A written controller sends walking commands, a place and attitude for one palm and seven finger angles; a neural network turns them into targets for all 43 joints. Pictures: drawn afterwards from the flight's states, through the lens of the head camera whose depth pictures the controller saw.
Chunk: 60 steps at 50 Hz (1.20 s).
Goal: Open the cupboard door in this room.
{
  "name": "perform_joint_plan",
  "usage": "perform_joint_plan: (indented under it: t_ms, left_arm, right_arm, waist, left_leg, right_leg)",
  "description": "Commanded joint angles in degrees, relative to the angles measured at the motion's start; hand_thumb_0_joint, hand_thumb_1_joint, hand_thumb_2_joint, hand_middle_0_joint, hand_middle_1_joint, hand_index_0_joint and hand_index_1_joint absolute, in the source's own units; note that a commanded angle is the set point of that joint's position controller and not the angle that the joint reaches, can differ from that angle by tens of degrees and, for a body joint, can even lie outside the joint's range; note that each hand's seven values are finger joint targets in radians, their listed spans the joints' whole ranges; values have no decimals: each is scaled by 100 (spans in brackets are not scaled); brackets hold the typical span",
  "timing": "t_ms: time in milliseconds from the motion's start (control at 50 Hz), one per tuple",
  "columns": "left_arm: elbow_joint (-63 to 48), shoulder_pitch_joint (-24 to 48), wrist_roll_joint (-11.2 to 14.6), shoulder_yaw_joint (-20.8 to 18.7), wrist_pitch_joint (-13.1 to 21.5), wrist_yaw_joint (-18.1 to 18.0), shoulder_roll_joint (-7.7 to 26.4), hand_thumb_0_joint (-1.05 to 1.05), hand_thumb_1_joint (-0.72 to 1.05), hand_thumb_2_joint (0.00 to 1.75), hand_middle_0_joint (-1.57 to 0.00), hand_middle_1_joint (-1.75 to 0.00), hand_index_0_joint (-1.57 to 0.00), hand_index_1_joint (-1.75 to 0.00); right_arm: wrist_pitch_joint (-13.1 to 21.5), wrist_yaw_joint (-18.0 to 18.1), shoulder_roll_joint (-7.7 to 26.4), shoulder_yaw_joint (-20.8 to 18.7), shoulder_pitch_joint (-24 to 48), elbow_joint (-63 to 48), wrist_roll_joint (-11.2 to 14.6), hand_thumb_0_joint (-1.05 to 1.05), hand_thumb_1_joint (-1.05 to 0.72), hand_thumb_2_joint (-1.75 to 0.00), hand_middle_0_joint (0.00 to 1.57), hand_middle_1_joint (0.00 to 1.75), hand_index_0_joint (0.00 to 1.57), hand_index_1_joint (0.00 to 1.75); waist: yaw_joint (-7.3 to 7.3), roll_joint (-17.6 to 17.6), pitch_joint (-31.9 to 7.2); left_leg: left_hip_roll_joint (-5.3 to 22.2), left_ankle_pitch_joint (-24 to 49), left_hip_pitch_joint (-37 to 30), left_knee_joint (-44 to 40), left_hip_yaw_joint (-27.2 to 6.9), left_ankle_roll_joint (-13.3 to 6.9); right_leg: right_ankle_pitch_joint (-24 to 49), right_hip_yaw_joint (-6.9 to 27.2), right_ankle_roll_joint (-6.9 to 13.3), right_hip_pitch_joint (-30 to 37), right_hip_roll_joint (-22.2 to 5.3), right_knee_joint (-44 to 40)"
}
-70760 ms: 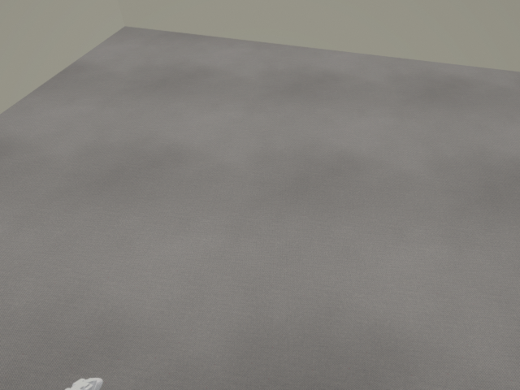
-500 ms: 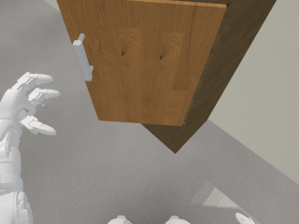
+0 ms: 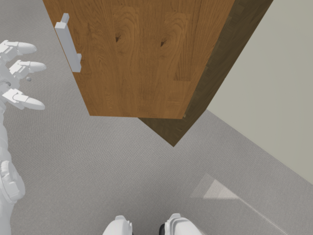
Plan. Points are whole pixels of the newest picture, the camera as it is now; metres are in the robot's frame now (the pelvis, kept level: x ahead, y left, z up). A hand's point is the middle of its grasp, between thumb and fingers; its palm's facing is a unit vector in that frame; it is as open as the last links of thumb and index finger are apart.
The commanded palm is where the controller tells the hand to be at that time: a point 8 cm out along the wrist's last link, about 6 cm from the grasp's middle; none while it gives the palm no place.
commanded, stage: move the hooked fingers beside the handle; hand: left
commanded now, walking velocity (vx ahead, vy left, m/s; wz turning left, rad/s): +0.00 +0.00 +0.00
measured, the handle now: (71, 44) +0.58 +0.21 +0.09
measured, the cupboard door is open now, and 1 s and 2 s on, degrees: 41 41 41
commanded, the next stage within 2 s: slide the fingers in behind the handle in 1.18 s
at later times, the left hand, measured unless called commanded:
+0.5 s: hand (37, 58) +0.52 +0.28 +0.10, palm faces -0.04 -1.00 -0.01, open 14.0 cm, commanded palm +0.51 +0.32 +0.09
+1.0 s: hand (34, 61) +0.52 +0.29 +0.09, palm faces -0.04 -1.00 +0.00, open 14.0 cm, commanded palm +0.51 +0.32 +0.09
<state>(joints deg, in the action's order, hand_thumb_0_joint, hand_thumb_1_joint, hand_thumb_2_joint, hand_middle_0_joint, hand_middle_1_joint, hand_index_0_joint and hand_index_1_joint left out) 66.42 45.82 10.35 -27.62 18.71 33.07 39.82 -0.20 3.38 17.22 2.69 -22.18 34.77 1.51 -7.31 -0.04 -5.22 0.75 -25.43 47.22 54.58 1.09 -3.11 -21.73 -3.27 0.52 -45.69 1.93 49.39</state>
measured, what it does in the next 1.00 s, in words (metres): stands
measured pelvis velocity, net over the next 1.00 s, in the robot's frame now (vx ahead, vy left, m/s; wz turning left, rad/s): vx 0.01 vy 0.01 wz -0.02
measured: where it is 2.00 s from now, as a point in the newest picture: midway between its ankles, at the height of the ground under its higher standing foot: outside the picture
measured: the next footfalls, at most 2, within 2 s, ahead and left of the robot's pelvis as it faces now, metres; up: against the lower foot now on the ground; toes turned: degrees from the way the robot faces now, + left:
none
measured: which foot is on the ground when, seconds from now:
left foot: down 0.00-1.00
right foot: down 0.00-1.00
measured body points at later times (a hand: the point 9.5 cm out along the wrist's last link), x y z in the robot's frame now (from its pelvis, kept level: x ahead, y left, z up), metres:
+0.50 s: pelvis +0.00 +0.01 -0.01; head +0.15 +0.05 +0.42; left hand +0.52 +0.33 +0.10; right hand -0.02 -0.26 -0.10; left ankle +0.00 +0.08 -0.69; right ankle +0.02 -0.12 -0.69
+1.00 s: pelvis +0.01 +0.01 -0.01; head +0.16 +0.06 +0.41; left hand +0.51 +0.34 +0.09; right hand +0.00 -0.26 -0.10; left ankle +0.00 +0.08 -0.69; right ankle +0.02 -0.12 -0.69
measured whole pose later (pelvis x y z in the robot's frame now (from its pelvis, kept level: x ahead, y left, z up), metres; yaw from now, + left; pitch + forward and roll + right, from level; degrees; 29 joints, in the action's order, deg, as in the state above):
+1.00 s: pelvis +0.01 +0.01 -0.01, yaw -1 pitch +23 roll -6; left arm 71.5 56.2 6.2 -27.6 16.6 30.9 46.3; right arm -5.6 2.2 16.8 4.0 -23.8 33.3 0.3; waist -11.1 0.5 -5.1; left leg 1.7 -27.4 53.8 58.0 0.1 -3.7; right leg -22.1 -4.1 -0.2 -50.7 3.0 49.7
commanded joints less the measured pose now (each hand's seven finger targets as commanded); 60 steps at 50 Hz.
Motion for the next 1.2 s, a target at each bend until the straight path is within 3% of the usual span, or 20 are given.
perform_joint_plan:
  t_ms: [0,40,100,180,200,240,360,400,460,500,680,800,840,880,920,1000,1040,1080,1140,1180]
  left_arm:
    - [-1203,2512,68,-258,334,-114,1842,0,-50,30,-30,-120,-30,-120]
    - [-1150,2514,61,-338,337,-129,1954,0,-50,30,-30,-120,-30,-120]
    - [-765,2716,-26,-354,234,-183,2087,0,-50,30,-30,-120,-30,-120]
    - [-871,2985,-189,-446,290,-256,2381,0,-50,30,-30,-120,-30,-120]
    - [-906,3014,-199,-312,304,-263,2217,0,-50,30,-30,-120,-30,-120]
    - [-824,3180,-175,-334,313,-247,2233,0,-50,30,-30,-120,-30,-120]
    - [-333,3536,-323,-227,101,-314,2323,0,-50,30,-30,-120,-30,-120]
    - [-246,3398,-401,-214,74,-358,2352,0,-50,30,-30,-120,-30,-120]
    - [-584,3339,-357,-398,193,-354,2486,0,-50,30,-30,-120,-30,-120]
    - [-556,3310,-336,-433,190,-325,2514,0,-50,30,-30,-120,-30,-120]
    - [-803,3241,-340,-640,228,-306,2819,0,-50,30,-30,-120,-30,-120]
    - [-599,3245,-271,-244,123,-186,2325,0,-50,30,-30,-120,-30,-120]
    - [-732,3372,-263,-320,152,-198,2451,0,-50,30,-30,-120,-30,-120]
    - [-646,3312,-257,-188,129,-206,2261,0,-50,30,-30,-120,-30,-120]
    - [-768,3433,-191,-157,181,-220,2159,0,-50,30,-30,-120,-30,-120]
    - [-537,3353,-250,-201,108,-298,2227,0,-50,30,-30,-120,-30,-120]
    - [-548,3415,-304,-361,112,-337,2521,0,-50,30,-30,-120,-30,-120]
    - [-591,3500,-374,-275,132,-381,2485,0,-50,30,-30,-120,-30,-120]
    - [-999,3628,-342,-318,267,-385,2514,0,-50,30,-30,-120,-30,-120]
    - [-808,3447,-285,-248,227,-355,2303,0,-50,30,-30,-120,-30,-120]
  right_arm:
    - [38,53,1117,-411,-871,-327,-33,0,-90,-90,20,30,20,30]
    - [-31,39,1126,-403,-950,-323,-35,0,-90,-90,20,30,20,30]
    - [-107,32,1154,-382,-978,-303,-35,0,-90,-90,20,30,20,30]
    - [-180,20,1178,-363,-1106,-326,-86,0,-90,-90,20,30,20,30]
    - [-206,7,1161,-361,-1118,-329,-90,0,-90,-90,20,30,20,30]
    - [-253,5,1185,-369,-1217,-268,-101,0,-90,-90,20,30,20,30]
    - [-361,7,1220,-306,-1322,-247,-108,0,-90,-90,20,30,20,30]
    - [-371,2,1218,-281,-1349,-311,-117,0,-90,-90,20,30,20,30]
    - [-393,-20,1224,-324,-1408,-320,-161,0,-90,-90,20,30,20,30]
    - [-412,-34,1215,-326,-1407,-332,-159,0,-90,-90,20,30,20,30]
    - [-456,-48,1220,-339,-1404,-356,-152,0,-90,-90,20,30,20,30]
    - [-508,-49,1188,-306,-1358,-301,-112,0,-90,-90,20,30,20,30]
    - [-510,-27,1208,-306,-1365,-295,-119,0,-90,-90,20,30,20,30]
    - [-513,-26,1194,-306,-1364,-281,-120,0,-90,-90,20,30,20,30]
    - [-504,-28,1176,-298,-1345,-292,-127,0,-90,-90,20,30,20,30]
    - [-507,-34,1178,-294,-1314,-298,-118,0,-90,-90,20,30,20,30]
    - [-488,-11,1203,-274,-1303,-327,-117,0,-90,-90,20,30,20,30]
    - [-501,-15,1177,-257,-1302,-325,-123,0,-90,-90,20,30,20,30]
    - [-504,-35,1168,-278,-1319,-340,-135,0,-90,-90,20,30,20,30]
    - [-511,-54,1157,-299,-1325,-301,-131,0,-90,-90,20,30,20,30]
  waist:
    - [-48,1106,-2552]
    - [-32,1096,-2684]
    - [-158,793,-2250]
    - [-132,1262,-2612]
    - [-191,1346,-2660]
    - [-241,1284,-2751]
    - [-449,1093,-2361]
    - [-401,1141,-2380]
    - [-309,1417,-2861]
    - [-349,1199,-2825]
    - [-295,1441,-2860]
    - [-429,1410,-2516]
    - [-382,1590,-2718]
    - [-441,1363,-2622]
    - [-423,1559,-2637]
    - [-457,1233,-2594]
    - [-397,1334,-2656]
    - [-431,1392,-2608]
    - [-381,1773,-3095]
    - [-418,1516,-2945]
  left_leg:
    - [114,2664,-2193,-590,-556,228]
    - [131,3017,-2277,-549,-555,255]
    - [130,2454,-1786,-532,-524,183]
    - [147,2821,-2086,-470,-600,267]
    - [163,2928,-2217,-446,-601,273]
    - [217,3286,-2409,-396,-677,331]
    - [203,2717,-1930,-373,-671,244]
    - [183,2544,-1804,-393,-658,223]
    - [226,3200,-2285,-308,-701,324]
    - [214,3041,-2042,-281,-637,255]
    - [217,3195,-2112,-256,-619,262]
    - [216,3027,-2068,-239,-600,230]
    - [236,3311,-2323,-236,-674,303]
    - [238,3241,-2225,-216,-680,282]
    - [227,3386,-2348,-207,-708,314]
    - [209,3032,-2023,-180,-633,238]
    - [197,3104,-1962,-174,-639,258]
    - [202,3083,-1985,-168,-650,274]
    - [246,3664,-2512,-118,-721,375]
    - [262,3629,-2491,-122,-734,353]
  right_leg:
    - [1435,131,116,473,80,-364]
    - [1614,129,108,536,112,-343]
    - [1400,127,85,444,114,-378]
    - [1454,104,119,329,124,-291]
    - [1453,100,113,211,131,-300]
    - [1518,61,103,111,166,-285]
    - [1297,57,76,-80,167,-327]
    - [1217,59,91,-28,160,-312]
    - [1449,40,105,-14,186,-259]
    - [1535,57,76,152,199,-255]
    - [1646,58,90,221,237,-252]
    - [1570,36,74,-15,245,-305]
    - [1564,11,97,-88,252,-263]
    - [1557,-2,83,-111,247,-275]
    - [1555,-24,114,-182,250,-244]
    - [1578,20,70,-12,240,-257]
    - [1628,33,89,58,234,-203]
    - [1591,19,82,-11,228,-201]
    - [1702,13,88,-81,247,-165]
    - [1680,-13,72,-100,260,-211]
